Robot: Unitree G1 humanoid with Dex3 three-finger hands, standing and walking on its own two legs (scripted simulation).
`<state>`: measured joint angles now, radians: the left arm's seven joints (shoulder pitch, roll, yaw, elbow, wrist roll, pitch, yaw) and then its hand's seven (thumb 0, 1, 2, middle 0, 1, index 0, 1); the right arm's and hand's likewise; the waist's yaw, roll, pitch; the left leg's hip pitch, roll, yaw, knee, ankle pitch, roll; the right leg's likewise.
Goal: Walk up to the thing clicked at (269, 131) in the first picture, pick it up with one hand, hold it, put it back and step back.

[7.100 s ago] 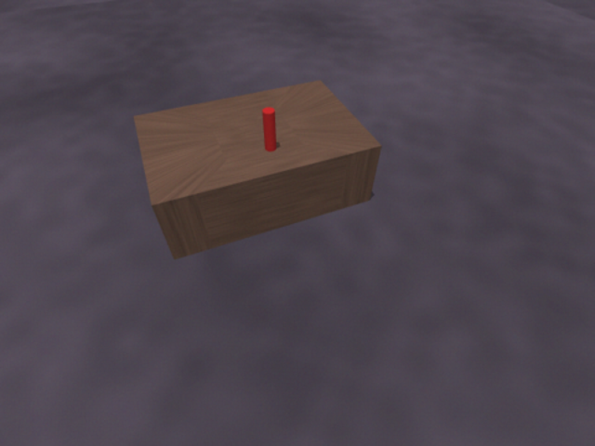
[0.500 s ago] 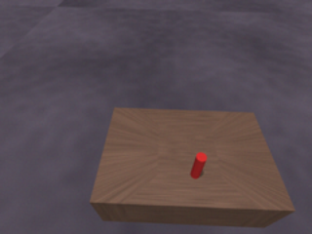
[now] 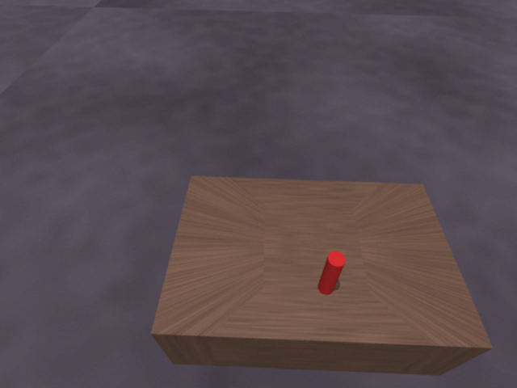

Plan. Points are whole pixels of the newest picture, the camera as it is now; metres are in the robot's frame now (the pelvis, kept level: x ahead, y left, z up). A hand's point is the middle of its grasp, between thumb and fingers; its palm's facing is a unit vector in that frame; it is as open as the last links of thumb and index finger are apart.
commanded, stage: go down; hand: right
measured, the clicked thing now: (330, 274) +0.49 -0.20 -0.36
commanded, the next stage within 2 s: none
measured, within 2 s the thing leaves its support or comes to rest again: neither
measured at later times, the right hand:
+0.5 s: hand out of the picture +0.12 -0.26 -0.16, palm faces +0.01 +0.95 -0.32, open 16.4 cm
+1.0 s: hand out of the picture +0.13 -0.27 -0.16, palm faces +0.04 +0.94 -0.33, open 17.6 cm
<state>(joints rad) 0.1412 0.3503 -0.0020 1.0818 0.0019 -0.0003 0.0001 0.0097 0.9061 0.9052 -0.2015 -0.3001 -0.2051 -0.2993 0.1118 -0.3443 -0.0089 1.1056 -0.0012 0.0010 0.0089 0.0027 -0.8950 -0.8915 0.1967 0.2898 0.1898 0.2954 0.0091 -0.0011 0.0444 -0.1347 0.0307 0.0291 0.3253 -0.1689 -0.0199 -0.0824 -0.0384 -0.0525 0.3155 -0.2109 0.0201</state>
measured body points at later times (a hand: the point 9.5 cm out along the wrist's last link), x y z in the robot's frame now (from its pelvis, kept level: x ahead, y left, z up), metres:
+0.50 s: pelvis -0.01 -0.01 -0.02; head +0.04 -0.02 +0.42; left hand +0.11 +0.25 -0.13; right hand +0.12 -0.31 -0.14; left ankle +0.00 +0.13 -0.75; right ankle -0.03 -0.13 -0.75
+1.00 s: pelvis +0.00 -0.01 -0.05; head +0.04 -0.02 +0.40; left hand +0.15 +0.24 -0.14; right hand +0.13 -0.32 -0.13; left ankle +0.00 +0.13 -0.75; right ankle -0.03 -0.13 -0.75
